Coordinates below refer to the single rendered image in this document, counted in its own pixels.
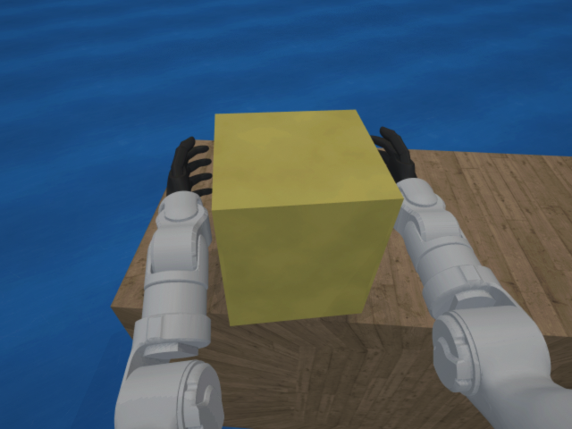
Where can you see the robot right upper arm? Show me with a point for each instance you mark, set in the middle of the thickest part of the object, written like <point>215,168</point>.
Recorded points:
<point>496,357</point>

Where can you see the right robot hand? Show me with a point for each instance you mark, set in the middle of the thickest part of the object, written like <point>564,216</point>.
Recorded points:
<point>396,155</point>

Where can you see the left robot forearm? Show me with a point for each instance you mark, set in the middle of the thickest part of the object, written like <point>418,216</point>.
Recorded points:
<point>174,322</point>

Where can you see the left robot hand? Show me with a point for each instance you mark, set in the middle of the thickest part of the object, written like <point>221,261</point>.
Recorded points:
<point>178,178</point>

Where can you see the right robot forearm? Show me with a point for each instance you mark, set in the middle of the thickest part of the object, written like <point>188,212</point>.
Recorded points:
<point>452,276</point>

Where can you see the robot left upper arm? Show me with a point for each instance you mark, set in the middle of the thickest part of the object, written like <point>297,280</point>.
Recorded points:
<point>178,395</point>

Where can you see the pedestal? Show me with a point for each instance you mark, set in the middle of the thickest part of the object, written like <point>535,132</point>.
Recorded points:
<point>374,370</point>

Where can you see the carton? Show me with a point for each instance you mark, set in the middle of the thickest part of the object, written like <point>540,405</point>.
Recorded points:
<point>303,208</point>

